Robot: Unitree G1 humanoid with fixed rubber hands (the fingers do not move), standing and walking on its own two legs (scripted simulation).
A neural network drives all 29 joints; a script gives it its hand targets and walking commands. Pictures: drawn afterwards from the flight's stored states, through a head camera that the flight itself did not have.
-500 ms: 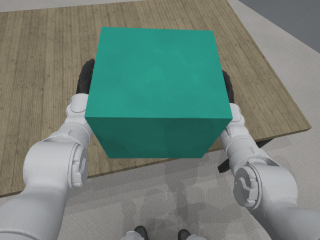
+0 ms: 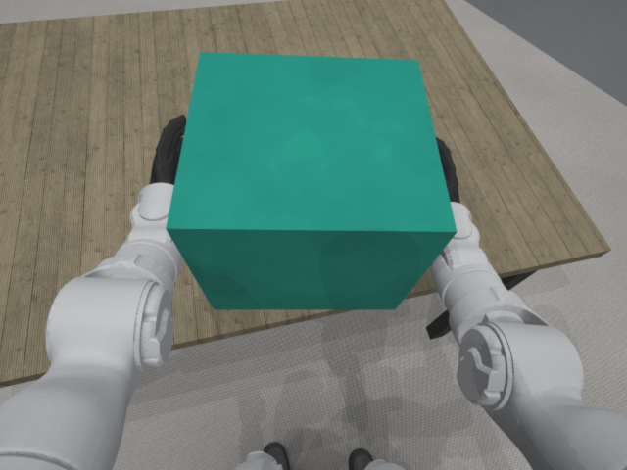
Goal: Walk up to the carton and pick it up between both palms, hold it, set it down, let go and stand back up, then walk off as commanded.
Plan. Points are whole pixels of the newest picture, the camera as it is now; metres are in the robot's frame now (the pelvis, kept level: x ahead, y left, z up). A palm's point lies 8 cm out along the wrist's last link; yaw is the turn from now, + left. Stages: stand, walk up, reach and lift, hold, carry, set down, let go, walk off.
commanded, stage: reach and lift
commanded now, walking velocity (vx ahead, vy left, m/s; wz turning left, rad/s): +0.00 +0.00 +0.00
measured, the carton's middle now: (308, 194) +0.45 +0.00 +0.04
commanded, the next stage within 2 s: none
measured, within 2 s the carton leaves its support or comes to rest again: leaves its support in 0.36 s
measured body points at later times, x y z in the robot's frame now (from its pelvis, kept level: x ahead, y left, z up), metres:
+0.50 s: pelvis -0.01 +0.01 +0.00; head +0.09 +0.03 +0.44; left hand +0.48 +0.17 +0.06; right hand +0.43 -0.18 +0.05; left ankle +0.02 +0.07 -0.72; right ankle -0.01 -0.17 -0.72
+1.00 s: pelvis -0.01 +0.00 +0.00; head +0.04 +0.03 +0.45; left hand +0.46 +0.17 +0.08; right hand +0.42 -0.18 +0.08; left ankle +0.02 +0.07 -0.72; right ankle -0.01 -0.17 -0.72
